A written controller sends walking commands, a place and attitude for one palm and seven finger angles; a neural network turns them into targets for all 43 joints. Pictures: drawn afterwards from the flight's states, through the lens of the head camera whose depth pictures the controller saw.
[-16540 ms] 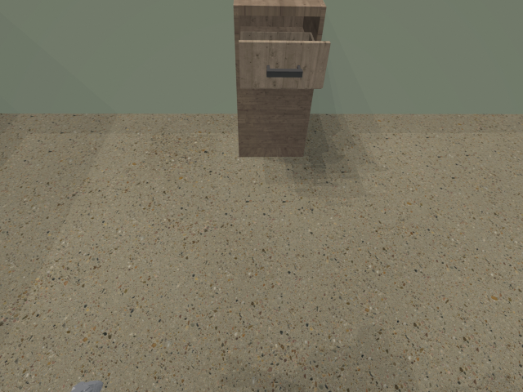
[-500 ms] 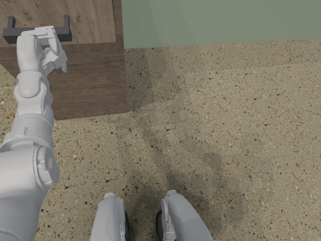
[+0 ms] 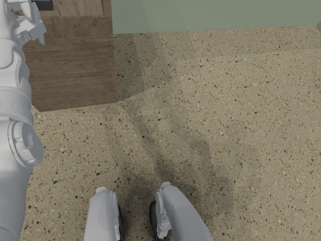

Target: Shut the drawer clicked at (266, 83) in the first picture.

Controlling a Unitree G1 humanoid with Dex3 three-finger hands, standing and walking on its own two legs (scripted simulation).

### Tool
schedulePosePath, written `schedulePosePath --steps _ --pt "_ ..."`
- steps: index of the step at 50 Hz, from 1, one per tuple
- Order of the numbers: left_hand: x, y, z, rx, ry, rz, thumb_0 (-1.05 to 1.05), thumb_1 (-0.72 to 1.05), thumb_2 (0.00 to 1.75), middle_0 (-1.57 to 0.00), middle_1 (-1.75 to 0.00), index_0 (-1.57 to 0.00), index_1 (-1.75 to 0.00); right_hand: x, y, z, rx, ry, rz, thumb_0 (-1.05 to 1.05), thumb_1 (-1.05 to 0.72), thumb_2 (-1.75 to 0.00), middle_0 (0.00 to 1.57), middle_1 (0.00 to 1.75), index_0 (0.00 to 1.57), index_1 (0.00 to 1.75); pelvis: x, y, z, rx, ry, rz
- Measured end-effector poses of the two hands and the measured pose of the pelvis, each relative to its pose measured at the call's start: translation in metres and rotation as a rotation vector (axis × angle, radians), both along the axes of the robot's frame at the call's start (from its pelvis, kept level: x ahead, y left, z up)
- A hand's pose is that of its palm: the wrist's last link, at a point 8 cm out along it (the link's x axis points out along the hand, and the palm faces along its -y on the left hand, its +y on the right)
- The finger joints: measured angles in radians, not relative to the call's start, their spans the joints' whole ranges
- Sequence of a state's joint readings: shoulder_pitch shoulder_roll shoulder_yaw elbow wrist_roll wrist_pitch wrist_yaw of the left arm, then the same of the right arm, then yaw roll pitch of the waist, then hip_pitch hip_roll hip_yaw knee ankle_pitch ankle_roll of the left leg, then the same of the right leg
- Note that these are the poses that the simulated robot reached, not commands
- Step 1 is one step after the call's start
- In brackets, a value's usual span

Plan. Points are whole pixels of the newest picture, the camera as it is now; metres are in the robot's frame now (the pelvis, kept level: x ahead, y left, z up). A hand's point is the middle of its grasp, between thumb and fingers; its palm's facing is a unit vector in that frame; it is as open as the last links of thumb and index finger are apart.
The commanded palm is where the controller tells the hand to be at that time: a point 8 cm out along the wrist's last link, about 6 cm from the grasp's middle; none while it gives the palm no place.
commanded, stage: push the drawer shut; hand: left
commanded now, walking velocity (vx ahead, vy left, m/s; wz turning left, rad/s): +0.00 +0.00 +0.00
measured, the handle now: out of the picture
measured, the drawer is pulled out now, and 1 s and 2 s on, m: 0.00 0.00 0.00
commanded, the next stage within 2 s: pull the fist back off the drawer in 0.30 s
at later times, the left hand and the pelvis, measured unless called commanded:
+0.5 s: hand (32, 19) +0.59 +0.20 +0.07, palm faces +0.10 -0.99 -0.05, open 3.2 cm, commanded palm +0.62 +0.18 +0.07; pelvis -0.03 +0.01 -0.02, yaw -1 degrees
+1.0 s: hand (39, 22) +0.58 +0.19 +0.07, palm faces +0.10 -0.99 -0.02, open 3.1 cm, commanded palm +0.56 +0.19 +0.07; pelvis -0.02 +0.01 +0.00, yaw -1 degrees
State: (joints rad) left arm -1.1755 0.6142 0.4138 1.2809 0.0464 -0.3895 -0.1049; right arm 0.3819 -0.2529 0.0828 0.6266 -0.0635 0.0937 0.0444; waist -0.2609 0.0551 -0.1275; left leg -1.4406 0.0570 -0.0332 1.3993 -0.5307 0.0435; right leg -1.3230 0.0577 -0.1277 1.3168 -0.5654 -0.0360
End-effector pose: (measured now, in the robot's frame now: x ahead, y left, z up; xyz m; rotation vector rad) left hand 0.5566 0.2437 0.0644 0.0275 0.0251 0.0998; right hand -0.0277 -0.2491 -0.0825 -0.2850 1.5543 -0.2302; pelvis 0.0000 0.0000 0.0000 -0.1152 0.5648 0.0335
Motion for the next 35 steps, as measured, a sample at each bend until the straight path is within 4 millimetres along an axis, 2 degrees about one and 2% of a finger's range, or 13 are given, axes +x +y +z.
schedulePosePath --steps 11,24,35 --pt "0.002 0.007 0.002 0.008 -0.014 0.006 -0.01 0.63 0.91 -1.4 -1.6 -1.4 -1.6 -0.02 0.0 -0.001 -0.043 -0.006 0.012 0.0 -0.91 -0.89 0.2 0.3 0.21 0.3 -0.018 0.001 -0.012 -0.022 0.012 0.011" --pt "0.004 0.01 0.006 0.021 -0.001 0.0 0.03 0.6 0.92 -1.4 -1.6 -1.4 -1.6 -0.05 0.011 0.0 -0.066 -0.008 0.002 0.0 -0.9 -0.89 0.21 0.3 0.21 0.3 -0.034 0.005 -0.018 -0.034 0.024 0.008" --pt "0.004 0.011 0.006 0.021 0.008 -0.006 0.02 0.59 0.91 -1.4 -1.6 -1.4 -1.6 -0.058 0.018 0.001 -0.052 0.002 0.003 0.0 -0.9 -0.89 0.21 0.3 0.21 0.3 -0.036 0.008 -0.019 -0.037 0.025 0.007"
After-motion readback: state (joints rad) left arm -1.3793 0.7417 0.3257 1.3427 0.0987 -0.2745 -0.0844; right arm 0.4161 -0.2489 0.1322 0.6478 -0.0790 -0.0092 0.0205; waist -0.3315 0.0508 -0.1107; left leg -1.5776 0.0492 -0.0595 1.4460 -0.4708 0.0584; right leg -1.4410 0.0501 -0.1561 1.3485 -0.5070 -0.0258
